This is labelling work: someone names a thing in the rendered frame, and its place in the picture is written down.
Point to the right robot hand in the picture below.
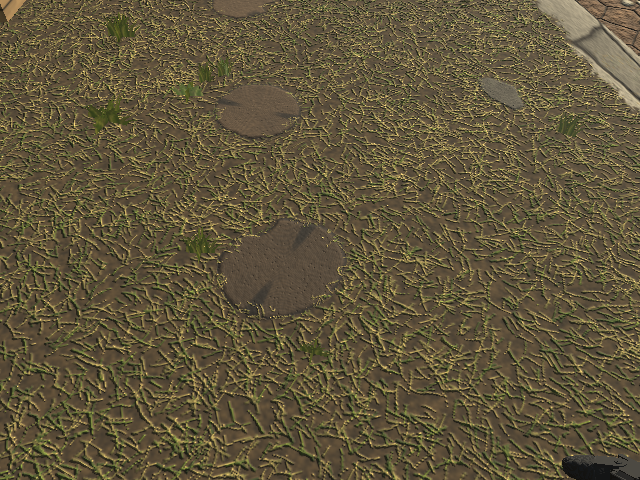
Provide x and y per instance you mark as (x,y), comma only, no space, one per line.
(588,467)

